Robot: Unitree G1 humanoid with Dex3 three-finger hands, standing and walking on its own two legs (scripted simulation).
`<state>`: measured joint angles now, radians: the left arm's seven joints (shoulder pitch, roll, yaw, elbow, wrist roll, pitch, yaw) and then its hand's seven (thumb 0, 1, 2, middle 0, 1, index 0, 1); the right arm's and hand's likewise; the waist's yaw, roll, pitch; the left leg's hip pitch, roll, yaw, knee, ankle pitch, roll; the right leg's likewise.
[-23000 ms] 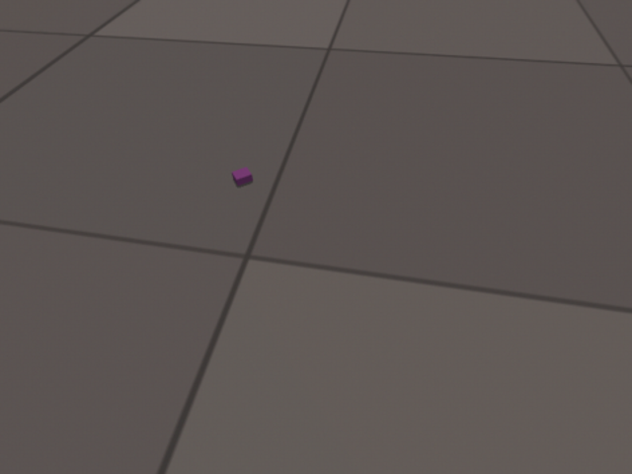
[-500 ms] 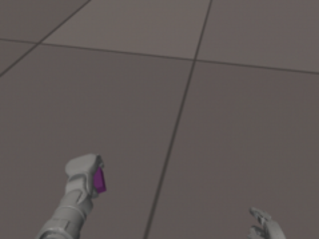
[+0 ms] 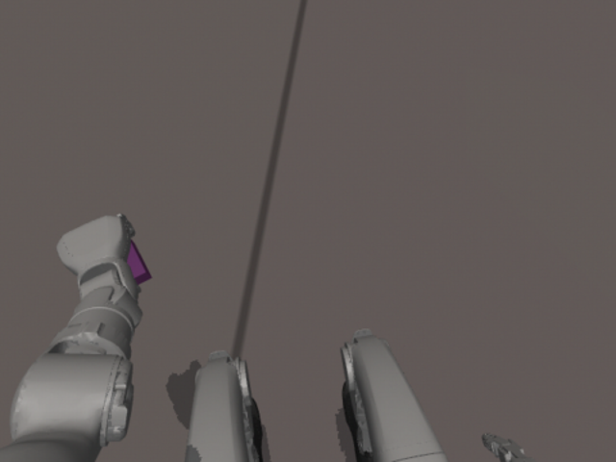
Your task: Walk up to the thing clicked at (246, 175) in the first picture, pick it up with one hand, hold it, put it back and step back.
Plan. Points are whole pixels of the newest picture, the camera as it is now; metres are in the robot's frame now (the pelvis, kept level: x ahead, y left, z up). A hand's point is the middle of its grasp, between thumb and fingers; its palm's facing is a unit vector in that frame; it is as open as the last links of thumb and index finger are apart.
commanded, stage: crouch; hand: left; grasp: from above
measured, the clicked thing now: (114, 268) +0.43 +0.26 -0.16
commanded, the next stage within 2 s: lower in 1.16 s
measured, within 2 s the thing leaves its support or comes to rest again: neither
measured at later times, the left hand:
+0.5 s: hand (153, 282) +0.44 +0.26 -0.31, palm faces -0.37 -0.14 -0.92, open 9.5 cm
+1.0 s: hand (163, 284) +0.45 +0.26 -0.39, palm faces -0.40 -0.16 -0.91, open 9.5 cm
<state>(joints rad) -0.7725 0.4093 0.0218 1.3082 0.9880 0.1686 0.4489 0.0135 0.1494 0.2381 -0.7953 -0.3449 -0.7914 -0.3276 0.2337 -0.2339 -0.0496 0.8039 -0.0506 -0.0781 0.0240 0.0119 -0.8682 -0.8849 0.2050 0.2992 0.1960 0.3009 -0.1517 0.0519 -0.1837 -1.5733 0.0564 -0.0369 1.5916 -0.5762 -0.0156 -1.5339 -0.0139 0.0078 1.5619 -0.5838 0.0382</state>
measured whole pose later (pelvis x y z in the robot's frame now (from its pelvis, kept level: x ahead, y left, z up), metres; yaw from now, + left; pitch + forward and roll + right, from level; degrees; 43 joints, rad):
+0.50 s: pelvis -0.02 -0.01 -0.15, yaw -2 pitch +37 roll -5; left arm -0.92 0.56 0.13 1.39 1.09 0.05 0.46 0.01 0.14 0.20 -0.83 -0.30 -0.83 -0.28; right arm 0.13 -0.26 -0.01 0.79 -0.12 -0.13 0.10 0.01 -0.88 -0.89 0.21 0.30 0.20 0.30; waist -0.19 0.02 -0.13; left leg -2.09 0.04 -0.11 2.11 -0.67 -0.04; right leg -2.03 0.00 -0.02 2.07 -0.69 0.04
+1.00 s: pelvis -0.03 +0.00 -0.23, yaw -4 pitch +34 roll -6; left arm -1.03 0.67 0.16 1.54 1.11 0.00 0.44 0.01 0.14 0.19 -0.84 -0.28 -0.84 -0.26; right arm 0.16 -0.26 0.05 0.81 -0.15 -0.12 0.15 0.01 -0.88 -0.89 0.21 0.30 0.20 0.30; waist -0.24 0.00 -0.05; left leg -2.28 0.04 -0.15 2.36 -0.67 -0.04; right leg -2.22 0.02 -0.02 2.30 -0.68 0.05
